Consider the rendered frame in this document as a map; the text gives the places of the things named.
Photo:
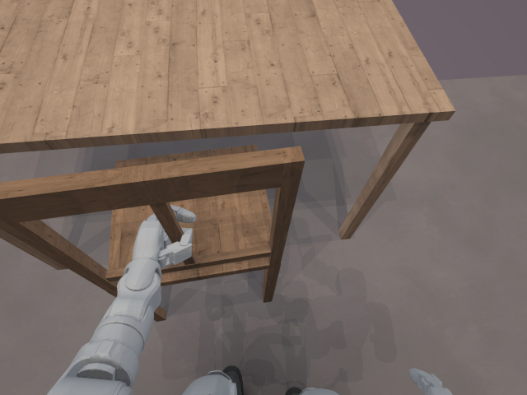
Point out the robot left foot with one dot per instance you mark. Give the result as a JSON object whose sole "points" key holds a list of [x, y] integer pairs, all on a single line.
{"points": [[235, 375]]}

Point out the robot left upper arm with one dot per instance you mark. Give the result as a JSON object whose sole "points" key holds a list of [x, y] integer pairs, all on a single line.
{"points": [[84, 386]]}

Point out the right robot hand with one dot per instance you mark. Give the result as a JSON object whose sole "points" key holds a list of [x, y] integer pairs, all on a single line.
{"points": [[428, 383]]}

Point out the left robot hand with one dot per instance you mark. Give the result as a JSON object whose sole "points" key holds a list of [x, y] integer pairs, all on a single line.
{"points": [[152, 238]]}

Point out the left robot thigh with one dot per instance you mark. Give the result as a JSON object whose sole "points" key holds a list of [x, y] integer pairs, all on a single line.
{"points": [[214, 384]]}

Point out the chair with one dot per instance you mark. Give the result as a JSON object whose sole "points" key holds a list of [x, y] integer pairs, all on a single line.
{"points": [[225, 188]]}

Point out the left robot forearm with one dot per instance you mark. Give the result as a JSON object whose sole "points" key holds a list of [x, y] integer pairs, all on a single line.
{"points": [[115, 347]]}

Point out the table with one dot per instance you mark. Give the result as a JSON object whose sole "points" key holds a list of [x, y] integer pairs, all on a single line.
{"points": [[84, 73]]}

